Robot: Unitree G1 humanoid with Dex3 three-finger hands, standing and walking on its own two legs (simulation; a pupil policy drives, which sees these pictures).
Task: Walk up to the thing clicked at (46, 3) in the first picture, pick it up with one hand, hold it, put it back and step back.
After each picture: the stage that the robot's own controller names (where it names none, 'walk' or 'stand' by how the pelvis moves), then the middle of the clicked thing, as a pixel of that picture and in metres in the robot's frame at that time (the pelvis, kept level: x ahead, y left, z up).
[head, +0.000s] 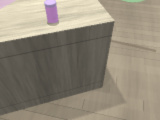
stand; (51, 11) +0.86 +0.23 +0.01
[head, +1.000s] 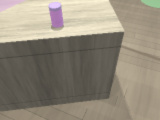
rise first; (56, 15) +0.80 +0.21 +0.02
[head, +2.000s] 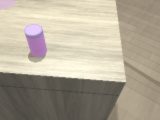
stand; (36, 41) +0.51 +0.23 +0.04
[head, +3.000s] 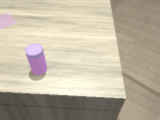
stand; (36, 59) +0.47 +0.23 +0.02
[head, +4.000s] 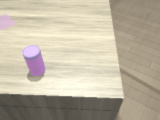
stand; (34, 61) +0.47 +0.23 +0.01
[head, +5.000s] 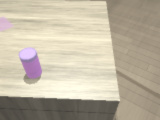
stand; (31, 63) +0.47 +0.24 +0.01
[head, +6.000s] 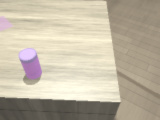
stand; (31, 64) +0.46 +0.24 +0.01
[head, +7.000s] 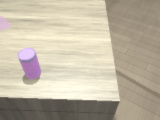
stand; (30, 63) +0.46 +0.25 +0.01
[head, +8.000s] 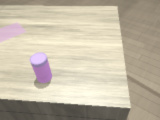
rise first; (41, 68) +0.45 +0.23 +0.01
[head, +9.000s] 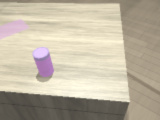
go down; (43, 62) +0.48 +0.23 +0.01
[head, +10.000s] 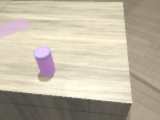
go down; (45, 61) +0.47 +0.23 +0.01
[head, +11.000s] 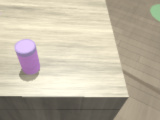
go down; (28, 57) +0.45 +0.21 +0.04
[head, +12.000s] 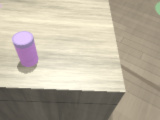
close in; (26, 49) +0.48 +0.21 +0.05
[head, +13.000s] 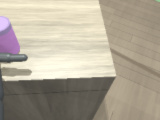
close; (4, 37) +0.49 +0.23 +0.08
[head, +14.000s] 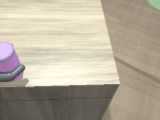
lift; (7, 62) +0.40 +0.23 +0.07
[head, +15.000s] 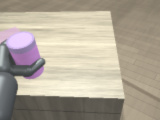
lift; (27, 56) +0.32 +0.18 +0.22
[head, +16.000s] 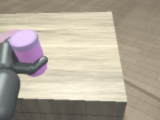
hold; (30, 54) +0.33 +0.17 +0.23
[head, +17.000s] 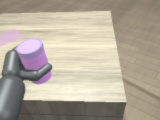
hold; (35, 62) +0.33 +0.16 +0.19
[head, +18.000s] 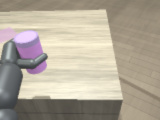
crouch; (31, 53) +0.38 +0.18 +0.19
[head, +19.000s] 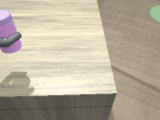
lower; (5, 32) +0.46 +0.24 +0.18
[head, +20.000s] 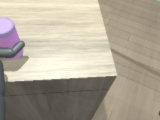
lower; (7, 39) +0.47 +0.21 +0.08
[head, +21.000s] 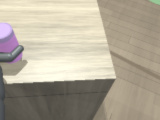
lower; (6, 44) +0.46 +0.22 +0.08
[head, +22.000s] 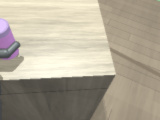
lower; (2, 40) +0.47 +0.23 +0.08
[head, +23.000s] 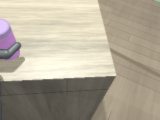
lower; (3, 40) +0.47 +0.23 +0.08
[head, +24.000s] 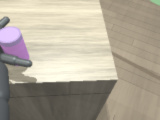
withdraw; (14, 47) +0.46 +0.21 +0.07
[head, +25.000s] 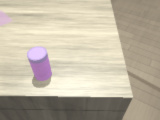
sink last; (40, 64) +0.43 +0.19 +0.05
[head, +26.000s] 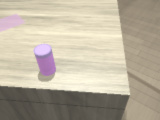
stand; (45, 60) +0.46 +0.21 +0.05
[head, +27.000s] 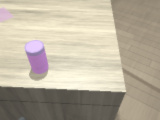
stand; (37, 57) +0.46 +0.20 +0.05
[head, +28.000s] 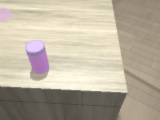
stand; (38, 57) +0.46 +0.20 +0.06
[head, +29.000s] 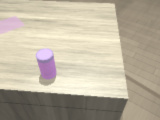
stand; (46, 64) +0.47 +0.19 +0.02
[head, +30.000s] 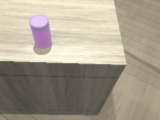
walk; (41, 32) +0.53 +0.18 +0.03
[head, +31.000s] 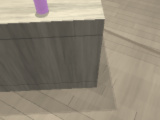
walk; (40, 1) +0.81 +0.29 +0.04
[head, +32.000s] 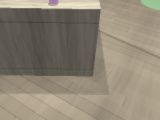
stand; out of the picture +1.10 +0.27 +0.03
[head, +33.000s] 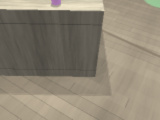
stand; out of the picture +1.08 +0.24 +0.01
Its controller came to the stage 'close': yes
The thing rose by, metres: 0.21
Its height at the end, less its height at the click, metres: +0.00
